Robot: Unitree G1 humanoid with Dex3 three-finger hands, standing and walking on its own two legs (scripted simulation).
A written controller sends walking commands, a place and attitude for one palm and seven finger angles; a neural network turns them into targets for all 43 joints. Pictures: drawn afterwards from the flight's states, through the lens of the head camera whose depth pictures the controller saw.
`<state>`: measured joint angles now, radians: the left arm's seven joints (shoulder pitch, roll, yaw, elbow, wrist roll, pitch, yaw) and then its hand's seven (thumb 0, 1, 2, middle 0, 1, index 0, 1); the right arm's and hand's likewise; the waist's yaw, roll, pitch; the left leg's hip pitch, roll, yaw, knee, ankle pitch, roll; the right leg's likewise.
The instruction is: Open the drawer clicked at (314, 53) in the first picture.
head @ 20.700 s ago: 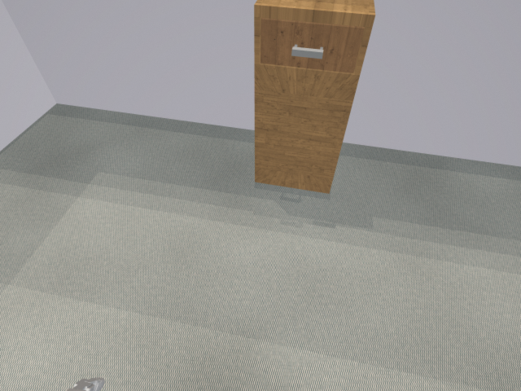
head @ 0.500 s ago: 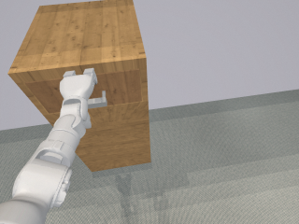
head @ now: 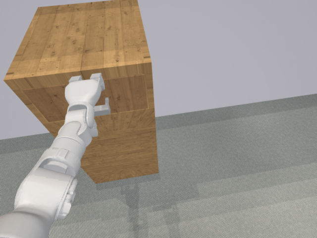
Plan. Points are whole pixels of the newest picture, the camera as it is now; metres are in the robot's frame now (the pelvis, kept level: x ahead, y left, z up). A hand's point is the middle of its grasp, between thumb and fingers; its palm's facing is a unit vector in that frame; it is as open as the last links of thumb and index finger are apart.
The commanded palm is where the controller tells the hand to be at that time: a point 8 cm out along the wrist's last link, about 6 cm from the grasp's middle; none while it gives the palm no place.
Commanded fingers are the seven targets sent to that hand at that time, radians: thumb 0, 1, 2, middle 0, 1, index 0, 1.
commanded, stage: re-aim the fingers above the handle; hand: left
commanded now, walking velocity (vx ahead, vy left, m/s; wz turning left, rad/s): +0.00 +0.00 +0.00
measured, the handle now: (92, 106) +0.52 +0.20 +0.00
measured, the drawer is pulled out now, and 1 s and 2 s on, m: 0.00 0.00 0.00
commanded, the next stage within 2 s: lower the fingers behind the handle in 0.34 s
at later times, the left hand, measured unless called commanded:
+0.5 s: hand (88, 106) +0.47 +0.19 +0.05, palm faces -0.03 -0.03 -1.00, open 13.8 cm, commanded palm +0.45 +0.19 +0.11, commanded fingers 0.00 -0.50 0.30 -0.30 -1.20 -0.30 -1.20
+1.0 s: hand (90, 111) +0.47 +0.19 +0.03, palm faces -0.05 +0.00 -1.00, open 13.8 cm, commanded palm +0.44 +0.19 +0.07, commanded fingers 0.00 -0.50 0.30 -0.30 -1.20 -0.30 -1.20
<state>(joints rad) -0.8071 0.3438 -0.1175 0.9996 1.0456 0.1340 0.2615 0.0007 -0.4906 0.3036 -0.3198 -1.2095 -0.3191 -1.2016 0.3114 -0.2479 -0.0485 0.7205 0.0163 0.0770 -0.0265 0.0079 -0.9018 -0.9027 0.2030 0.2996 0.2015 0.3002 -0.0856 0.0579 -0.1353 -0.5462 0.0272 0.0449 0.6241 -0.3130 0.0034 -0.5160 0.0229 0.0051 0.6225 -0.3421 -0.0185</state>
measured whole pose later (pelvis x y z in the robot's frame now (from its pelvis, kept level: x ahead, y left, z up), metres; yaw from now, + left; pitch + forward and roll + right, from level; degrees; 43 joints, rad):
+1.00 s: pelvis -0.02 +0.01 -0.01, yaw +0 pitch +16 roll -1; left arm -0.89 0.35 -0.14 1.12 1.06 0.15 0.31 0.00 -0.49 0.30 -0.32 -1.23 -0.31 -1.25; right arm 0.34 -0.25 -0.04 0.72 0.01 0.07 -0.02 0.01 -0.90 -0.90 0.20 0.30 0.20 0.30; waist -0.11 0.04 -0.15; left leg -0.67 0.03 0.04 0.71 -0.33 0.01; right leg -0.63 0.02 0.00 0.70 -0.35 -0.01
